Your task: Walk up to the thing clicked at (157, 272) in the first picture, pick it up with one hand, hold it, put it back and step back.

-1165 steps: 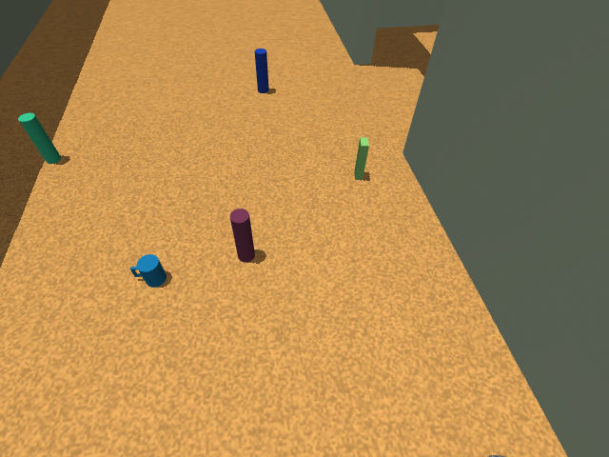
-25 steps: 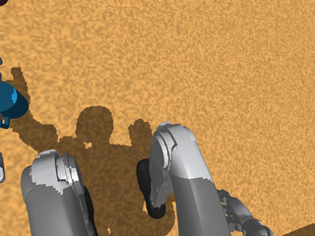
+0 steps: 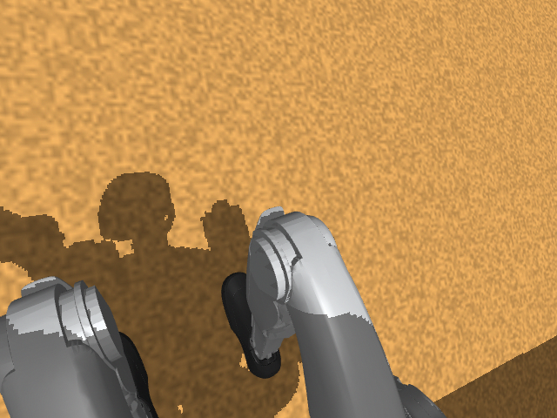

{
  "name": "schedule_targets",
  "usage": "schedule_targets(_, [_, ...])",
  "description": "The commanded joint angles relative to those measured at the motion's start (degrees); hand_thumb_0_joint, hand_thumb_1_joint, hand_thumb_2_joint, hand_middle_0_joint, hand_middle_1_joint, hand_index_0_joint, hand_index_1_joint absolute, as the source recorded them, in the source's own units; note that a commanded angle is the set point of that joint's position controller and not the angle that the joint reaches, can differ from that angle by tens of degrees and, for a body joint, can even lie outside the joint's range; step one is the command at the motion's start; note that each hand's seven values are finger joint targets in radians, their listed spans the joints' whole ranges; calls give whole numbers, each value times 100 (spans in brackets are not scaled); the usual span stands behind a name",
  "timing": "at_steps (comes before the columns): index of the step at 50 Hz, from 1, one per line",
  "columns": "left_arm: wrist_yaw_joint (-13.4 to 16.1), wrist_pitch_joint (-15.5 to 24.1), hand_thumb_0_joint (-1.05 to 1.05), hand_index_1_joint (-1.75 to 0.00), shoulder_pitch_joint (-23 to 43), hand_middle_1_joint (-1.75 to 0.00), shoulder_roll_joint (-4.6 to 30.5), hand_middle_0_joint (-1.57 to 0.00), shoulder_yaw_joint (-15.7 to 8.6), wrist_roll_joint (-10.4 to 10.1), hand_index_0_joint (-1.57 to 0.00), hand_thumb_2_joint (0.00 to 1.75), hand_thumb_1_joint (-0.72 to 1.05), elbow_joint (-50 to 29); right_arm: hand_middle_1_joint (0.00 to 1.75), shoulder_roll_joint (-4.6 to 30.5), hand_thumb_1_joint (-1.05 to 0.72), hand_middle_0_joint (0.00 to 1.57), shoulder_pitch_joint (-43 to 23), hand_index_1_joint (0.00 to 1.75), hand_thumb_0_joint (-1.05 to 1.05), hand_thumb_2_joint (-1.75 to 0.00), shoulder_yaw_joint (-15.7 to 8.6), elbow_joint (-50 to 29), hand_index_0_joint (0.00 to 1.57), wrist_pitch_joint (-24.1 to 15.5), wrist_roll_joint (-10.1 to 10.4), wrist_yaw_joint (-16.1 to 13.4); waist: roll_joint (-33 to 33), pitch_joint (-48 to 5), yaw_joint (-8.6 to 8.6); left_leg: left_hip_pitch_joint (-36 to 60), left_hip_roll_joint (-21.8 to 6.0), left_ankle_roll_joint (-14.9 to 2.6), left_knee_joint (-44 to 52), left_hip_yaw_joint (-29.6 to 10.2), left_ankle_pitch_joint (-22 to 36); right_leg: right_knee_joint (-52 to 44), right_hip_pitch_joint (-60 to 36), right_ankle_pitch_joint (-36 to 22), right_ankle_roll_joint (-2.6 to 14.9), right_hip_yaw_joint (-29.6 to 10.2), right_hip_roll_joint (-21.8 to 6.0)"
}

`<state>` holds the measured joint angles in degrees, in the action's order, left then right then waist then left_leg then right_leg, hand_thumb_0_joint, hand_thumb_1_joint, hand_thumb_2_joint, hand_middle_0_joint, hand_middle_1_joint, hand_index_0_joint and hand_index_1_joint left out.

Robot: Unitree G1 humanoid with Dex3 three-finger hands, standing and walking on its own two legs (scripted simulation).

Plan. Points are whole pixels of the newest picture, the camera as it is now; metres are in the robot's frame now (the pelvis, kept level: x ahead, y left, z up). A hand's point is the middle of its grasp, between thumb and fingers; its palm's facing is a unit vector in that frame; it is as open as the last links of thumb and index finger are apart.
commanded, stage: rest palm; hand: left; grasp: from above
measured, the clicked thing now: out of the picture +0.44 +0.31 -0.25
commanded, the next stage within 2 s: close in 0.10 s
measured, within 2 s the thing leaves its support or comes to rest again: neither
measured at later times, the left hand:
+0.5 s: hand out of the picture +0.46 +0.31 -0.21, palm faces -0.44 -0.15 -0.88, open 13.3 cm
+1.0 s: hand out of the picture +0.46 +0.31 -0.21, palm faces -0.43 -0.15 -0.89, open 12.3 cm
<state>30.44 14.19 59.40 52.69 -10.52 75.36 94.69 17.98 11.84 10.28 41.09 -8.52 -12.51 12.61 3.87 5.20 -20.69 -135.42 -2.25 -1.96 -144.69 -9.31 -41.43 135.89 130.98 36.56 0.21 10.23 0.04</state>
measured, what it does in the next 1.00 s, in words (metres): stands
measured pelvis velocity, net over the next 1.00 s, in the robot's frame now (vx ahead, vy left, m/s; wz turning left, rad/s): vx -0.01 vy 0.00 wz -0.02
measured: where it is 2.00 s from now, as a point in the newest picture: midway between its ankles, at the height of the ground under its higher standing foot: (200, 374)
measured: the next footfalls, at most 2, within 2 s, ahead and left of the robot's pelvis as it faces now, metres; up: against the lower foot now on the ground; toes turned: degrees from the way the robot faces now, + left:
none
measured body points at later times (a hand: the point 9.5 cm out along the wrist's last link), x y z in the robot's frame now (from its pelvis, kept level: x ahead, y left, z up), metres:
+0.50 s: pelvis -0.01 +0.00 +0.00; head +0.25 +0.10 +0.35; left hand +0.48 +0.31 -0.16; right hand +0.03 -0.25 -0.07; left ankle +0.06 +0.12 -0.27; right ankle +0.11 -0.11 -0.27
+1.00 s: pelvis -0.01 +0.00 +0.00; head +0.25 +0.10 +0.35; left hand +0.47 +0.32 -0.16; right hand +0.03 -0.26 -0.06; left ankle +0.06 +0.12 -0.27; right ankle +0.11 -0.11 -0.27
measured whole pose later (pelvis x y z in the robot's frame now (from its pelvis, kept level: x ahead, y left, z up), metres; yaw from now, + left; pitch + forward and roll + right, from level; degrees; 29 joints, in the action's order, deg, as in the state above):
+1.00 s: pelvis -0.01 +0.00 +0.00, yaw -1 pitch +28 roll -12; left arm 33.1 14.2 63.5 56.6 -8.4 76.4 102.9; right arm 20.7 9.6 13.8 37.9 -14.2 -13.7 14.5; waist 4.8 6.5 -21.9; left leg -134.9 -2.5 -2.3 -145.4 -10.7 -40.5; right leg 135.2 129.9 34.8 -0.5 11.3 0.8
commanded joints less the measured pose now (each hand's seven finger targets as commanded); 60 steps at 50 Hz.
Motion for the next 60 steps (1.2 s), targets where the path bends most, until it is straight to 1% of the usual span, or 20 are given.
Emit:
schedule_targets(1, [298,-47,0,-101,1513,-99,1528,-8,-56,21,-6,108,-53,-522,30,1772,-89,20,1123,30,0,-90,-461,12,20,-145,-32,-42,-2468,-3524,-131,2733,114,53,1482,346,1131,-1170,-1882,-1117,151,269,324])
schedule_targets(4, [361,-76,0,-102,1534,-100,1541,-8,-88,60,-6,110,-53,-382,30,1779,-89,20,1113,30,0,-90,-401,-34,20,-194,-55,-5,-2437,-3521,-198,2767,99,70,1525,267,1137,-1109,-1900,-1143,146,325,318])
schedule_targets(8, [364,-125,0,-104,1717,-102,1428,-9,95,64,-6,110,-53,-181,30,1793,-89,20,995,30,0,-90,-344,-79,20,-271,-75,39,-2338,-3310,-333,2571,93,32,1416,292,1013,-1136,-1866,-1105,120,301,332])
schedule_targets(10, [410,-144,0,-105,1575,-102,1561,-9,16,30,-7,112,-52,-161,30,1837,-89,20,975,30,0,-90,-340,-65,20,-283,-53,22,-2292,-3366,-224,2449,107,12,1466,305,969,-1234,-2019,-1053,129,287,359])
schedule_targets(13, [427,-163,0,-105,1532,-105,1466,-20,89,73,-19,108,-34,-64,30,1804,-89,20,932,30,0,-90,-303,-80,20,-299,-76,26,-2386,-3417,-251,2659,85,56,1475,262,1117,-1156,-1945,-1158,132,338,360])
schedule_targets(17, [440,-161,0,-101,1683,-102,1378,-22,197,92,-22,100,-29,151,30,1811,-89,20,876,30,0,-90,-224,-164,20,-335,-90,69,-2181,-3148,-419,2521,77,30,1419,196,1010,-1122,-1829,-1131,101,373,339])
schedule_targets(19, [482,-129,0,-103,1633,-104,1460,-22,169,44,-23,100,-27,141,30,1878,-89,20,845,30,0,-90,-221,-149,20,-356,-82,61,-2205,-3157,-363,2484,88,31,1474,195,962,-1162,-1892,-1075,106,371,364])
schedule_targets(22, [478,-94,0,-99,1698,-101,1447,-26,254,66,-27,96,-23,212,30,1896,-89,20,837,30,0,-90,-170,-218,20,-415,-102,88,-2058,-3002,-443,2332,93,-9,1405,212,821,-1226,-1874,-985,75,365,361])
schedule_targets(24, [512,-57,0,-101,1634,-102,1556,-26,245,58,-27,96,-23,216,30,1931,-89,20,796,30,0,-90,-175,-197,20,-416,-71,56,-2142,-3147,-338,2322,97,-5,1435,236,817,-1256,-1976,-971,91,350,388])
schedule_targets(31, [568,-14,0,-99,1723,-100,1585,-33,308,83,-34,96,-15,261,30,1886,-89,20,756,30,0,-90,-53,-280,20,-509,-122,112,-1984,-2968,-407,2223,72,-6,1411,163,636,-1240,-1889,-848,61,386,388])
schedule_targets(33, [551,-27,0,-98,1710,-99,1524,-34,367,68,-35,94,-14,183,30,1981,-90,20,781,30,0,-90,-138,-287,20,-540,-110,110,-2052,-2954,-414,2246,78,-9,1417,194,607,-1265,-1901,-831,64,357,400])
schedule_targets(38, [615,-54,0,-98,1669,-99,1684,-34,256,67,-35,95,-15,163,30,1988,-90,20,777,30,0,-90,-147,-273,20,-565,-89,103,-2137,-3164,-304,2329,59,23,1480,167,715,-1273,-2034,-905,89,350,426])
schedule_targets(42, [571,-86,0,-97,1789,-97,1702,-37,259,39,-38,94,-11,117,30,2024,-90,20,815,30,0,-90,-153,-292,20,-609,-103,140,-2040,-2986,-397,2210,76,-19,1414,182,603,-1294,-1894,-831,61,348,391])
schedule_targets(44, [576,-91,0,-95,1817,-95,1871,-39,183,43,-39,94,-10,43,30,2039,-90,20,765,30,0,-90,-161,-281,20,-609,-61,111,-2087,-3103,-296,2284,59,8,1446,159,627,-1280,-1923,-842,77,337,393])
schedule_targets(54, [428,-98,0,-94,1682,-95,1596,-42,337,-3,-43,91,-4,82,30,2005,-90,20,775,30,0,-90,-227,-293,20,-616,-25,116,-2161,-3086,-308,2333,69,37,1523,143,692,-1249,-1887,-870,104,355,385])
schedule_targets(55, [449,-98,0,-95,1613,-96,1754,-42,182,13,-43,92,-4,131,30,2011,-90,20,834,30,0,-90,-229,-268,20,-593,-45,110,-2087,-3093,-291,2306,76,23,1517,146,714,-1267,-1916,-892,95,375,384])
schedule_targets(57, [422,-93,0,-94,1670,-95,1661,-45,283,8,-46,91,-1,83,30,1984,-90,20,816,30,0,-90,-224,-269,20,-588,-43,114,-2146,-3120,-326,2347,80,24,1478,191,777,-1232,-1940,-949,99,341,377])
schedule_targets(58, [375,-76,0,-94,1773,-95,1395,-45,502,-9,-46,90,0,41,30,1955,-90,20,742,30,0,-90,-208,-362,20,-604,-45,126,-2084,-3094,-352,2287,82,-4,1430,214,706,-1281,-1919,-902,92,319,400])
schedule_targets(59, [425,-61,0,-93,1754,-95,1726,-44,278,-29,-45,89,-1,-37,30,2022,-90,20,790,30,0,-90,-222,-283,20,-583,-55,92,-2091,-3229,-307,2301,89,-8,1470,227,785,-1348,-2062,-945,83,335,400])
schedule_targets(60, [411,-70,0,-92,1795,-93,1541,-45,466,-27,-47,87,1,-8,30,1976,-90,20,740,30,0,-90,-190,-356,20,-577,0,95,-2061,-3238,-275,2261,92,-10,1424,232,797,-1337,-2030,-965,83,312,393])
